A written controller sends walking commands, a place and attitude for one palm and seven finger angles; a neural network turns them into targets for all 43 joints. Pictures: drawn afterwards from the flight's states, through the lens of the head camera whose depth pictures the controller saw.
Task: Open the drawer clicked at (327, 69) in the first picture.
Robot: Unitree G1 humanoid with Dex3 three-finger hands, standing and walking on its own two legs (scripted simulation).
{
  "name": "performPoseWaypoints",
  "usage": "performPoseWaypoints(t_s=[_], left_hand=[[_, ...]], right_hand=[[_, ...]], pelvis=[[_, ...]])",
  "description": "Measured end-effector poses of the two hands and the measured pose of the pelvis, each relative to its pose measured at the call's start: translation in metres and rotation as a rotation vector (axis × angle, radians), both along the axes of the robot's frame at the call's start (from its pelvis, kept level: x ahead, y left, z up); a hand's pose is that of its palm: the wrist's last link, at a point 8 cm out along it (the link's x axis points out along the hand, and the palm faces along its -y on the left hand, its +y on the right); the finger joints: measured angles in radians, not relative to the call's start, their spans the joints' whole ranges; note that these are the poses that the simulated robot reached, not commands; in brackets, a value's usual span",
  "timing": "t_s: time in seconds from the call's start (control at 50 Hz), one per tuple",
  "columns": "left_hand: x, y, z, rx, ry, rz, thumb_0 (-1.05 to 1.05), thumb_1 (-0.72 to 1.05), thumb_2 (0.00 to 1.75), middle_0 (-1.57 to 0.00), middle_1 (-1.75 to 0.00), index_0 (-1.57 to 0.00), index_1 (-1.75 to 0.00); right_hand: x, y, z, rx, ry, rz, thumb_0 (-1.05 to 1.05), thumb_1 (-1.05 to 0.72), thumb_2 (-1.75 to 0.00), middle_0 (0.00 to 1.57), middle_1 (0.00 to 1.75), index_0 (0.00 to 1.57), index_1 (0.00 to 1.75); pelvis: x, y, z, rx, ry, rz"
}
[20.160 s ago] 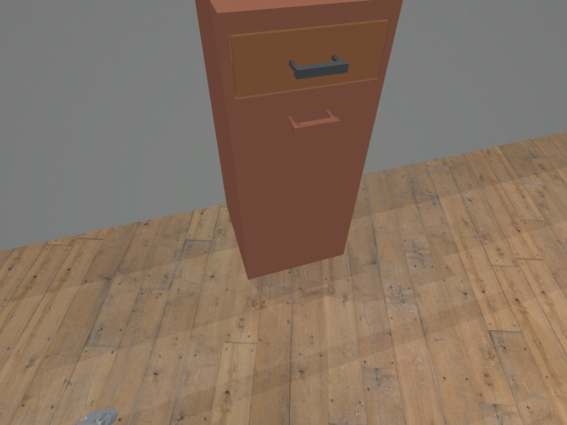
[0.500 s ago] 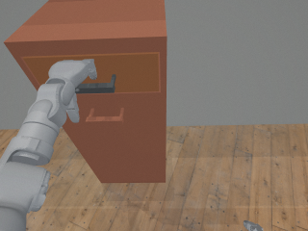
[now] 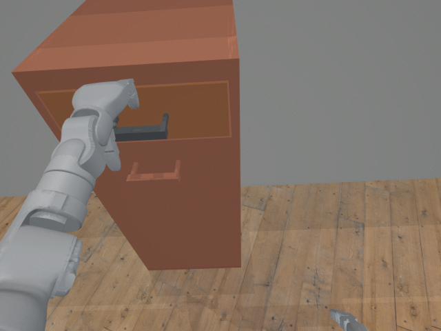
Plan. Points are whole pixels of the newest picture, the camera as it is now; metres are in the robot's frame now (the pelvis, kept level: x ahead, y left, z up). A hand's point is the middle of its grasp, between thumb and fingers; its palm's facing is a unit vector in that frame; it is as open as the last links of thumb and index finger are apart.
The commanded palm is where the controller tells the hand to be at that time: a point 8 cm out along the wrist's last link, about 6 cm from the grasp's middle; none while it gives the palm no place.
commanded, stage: move the hooked fingers above the handle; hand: left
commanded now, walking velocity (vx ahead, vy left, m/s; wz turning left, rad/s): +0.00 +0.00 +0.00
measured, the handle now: (138, 126) +0.50 +0.19 +0.12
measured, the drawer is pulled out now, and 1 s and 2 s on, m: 0.00 0.00 0.00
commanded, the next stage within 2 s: lower the fingers behind the handle in 1.00 s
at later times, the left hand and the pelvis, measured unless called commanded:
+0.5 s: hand (134, 105) +0.46 +0.16 +0.20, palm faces +0.09 -0.06 -0.99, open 13.4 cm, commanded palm +0.43 +0.22 +0.23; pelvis -0.01 +0.01 +0.00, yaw -1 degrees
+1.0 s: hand (133, 105) +0.46 +0.16 +0.20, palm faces +0.14 -0.09 -0.99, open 13.8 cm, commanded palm +0.44 +0.21 +0.24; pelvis -0.01 +0.01 +0.00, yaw +1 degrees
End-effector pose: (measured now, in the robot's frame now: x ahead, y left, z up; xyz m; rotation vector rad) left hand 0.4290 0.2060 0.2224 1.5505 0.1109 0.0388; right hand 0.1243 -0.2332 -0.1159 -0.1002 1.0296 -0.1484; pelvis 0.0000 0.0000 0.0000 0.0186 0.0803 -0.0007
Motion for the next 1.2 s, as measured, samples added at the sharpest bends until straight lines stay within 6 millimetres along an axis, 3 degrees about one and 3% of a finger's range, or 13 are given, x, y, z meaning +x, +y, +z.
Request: performPoseWaypoints(t_s=[0.06,0.14,0.26,0.38,0.48,0.6,0.68,0.74,0.82,0.9,0.96,1.02,1.2], left_hand=[[-0.011,0.01,-0.015,0.005,0.042,-0.036,0.0,-0.49,0.3,-0.35,-1.22,-0.34,-1.23],[-0.022,-0.001,-0.018,0.019,0.008,-0.173,-0.01,-0.49,0.3,-0.34,-1.21,-0.33,-1.22],[-0.008,-0.03,0.007,-0.025,-0.136,-0.274,-0.01,-0.49,0.3,-0.33,-1.2,-0.33,-1.21],[0.009,-0.036,0.023,-0.048,-0.175,-0.189,0.0,-0.49,0.3,-0.49,-1.32,-0.37,-1.23],[0.009,-0.04,0.027,-0.044,-0.145,-0.134,0.0,-0.49,0.3,-0.49,-1.29,-0.37,-1.28],[0.006,-0.014,0.013,-0.008,-0.053,-0.032,0.0,-0.49,0.3,-0.4,-1.23,-0.36,-1.27],[-0.006,0.017,-0.008,0.001,0.03,-0.001,0.0,-0.49,0.3,-0.36,-1.22,-0.34,-1.24],[-0.018,0.025,-0.019,0.021,0.048,-0.057,0.0,-0.49,0.3,-0.34,-1.21,-0.33,-1.23],[-0.029,0.004,-0.013,0.025,-0.026,-0.215,-0.01,-0.49,0.3,-0.33,-1.2,-0.33,-1.21],[-0.021,-0.024,0.005,-0.02,-0.132,-0.3,-0.01,-0.49,0.3,-0.33,-1.2,-0.33,-1.21],[-0.003,-0.032,0.018,-0.054,-0.19,-0.25,0.0,-0.49,0.3,-0.33,-1.2,-0.33,-1.21],[0.008,-0.037,0.027,-0.05,-0.201,-0.196,0.0,-0.49,0.3,-0.44,-1.31,-0.34,-1.22],[0.01,-0.047,0.036,-0.009,-0.136,-0.094,0.0,-0.49,0.3,-0.45,-1.28,-0.38,-1.32]], right_hand=[[-0.006,-0.006,0.002,-0.035,0.007,0.005,0.01,-0.9,-0.9,0.2,0.3,0.21,0.3],[-0.012,-0.015,0.002,-0.09,0.033,0.022,0.01,-0.9,-0.9,0.2,0.3,0.21,0.3],[-0.021,-0.016,-0.001,-0.1,0.057,0.009,0.01,-0.9,-0.9,0.2,0.3,0.2,0.3],[-0.034,-0.004,-0.008,-0.053,0.089,-0.004,0.01,-0.9,-0.9,0.2,0.3,0.2,0.3],[-0.041,0.003,-0.008,-0.023,0.079,-0.037,0.01,-0.9,-0.9,0.2,0.3,0.2,0.3],[-0.05,-0.002,-0.002,-0.033,0.043,-0.079,0.01,-0.9,-0.9,0.2,0.3,0.21,0.3],[-0.056,-0.014,0.0,-0.069,0.047,-0.08,0.01,-0.9,-0.9,0.2,0.3,0.21,0.3],[-0.058,-0.023,0.001,-0.106,0.069,-0.057,0.01,-0.9,-0.9,0.2,0.3,0.21,0.3],[-0.052,-0.029,0.002,-0.145,0.089,-0.019,0.01,-0.9,-0.9,0.2,0.3,0.2,0.3],[-0.038,-0.025,0.001,-0.133,0.074,-0.004,0.01,-0.9,-0.9,0.2,0.3,0.2,0.3],[-0.028,-0.017,0.0,-0.098,0.048,-0.007,0.01,-0.9,-0.9,0.2,0.3,0.2,0.3],[-0.02,-0.006,-0.003,-0.058,0.037,0.001,0.01,-0.9,-0.9,0.2,0.3,0.2,0.3],[-0.015,0.011,-0.003,0.002,0.015,-0.008,0.01,-0.9,-0.9,0.2,0.3,0.21,0.3]], pelvis=[[-0.002,0.0,0.0,-0.003,-0.004,0.013],[-0.003,0.004,-0.002,-0.012,-0.005,0.039],[-0.004,0.011,-0.002,-0.017,0.009,0.042],[-0.004,0.015,-0.001,-0.012,0.027,0.015],[-0.009,0.013,-0.001,-0.009,0.012,-0.006],[-0.015,0.008,0.0,-0.006,-0.003,-0.021],[-0.016,0.005,0.0,-0.008,-0.006,-0.012],[-0.015,0.005,-0.001,-0.012,-0.005,0.008],[-0.012,0.008,-0.002,-0.02,-0.003,0.039],[-0.009,0.011,-0.002,-0.021,0.003,0.047],[-0.007,0.013,-0.002,-0.018,0.017,0.03],[-0.005,0.014,-0.001,-0.014,0.028,0.016],[-0.007,0.007,0.0,-0.005,0.01,-0.002]])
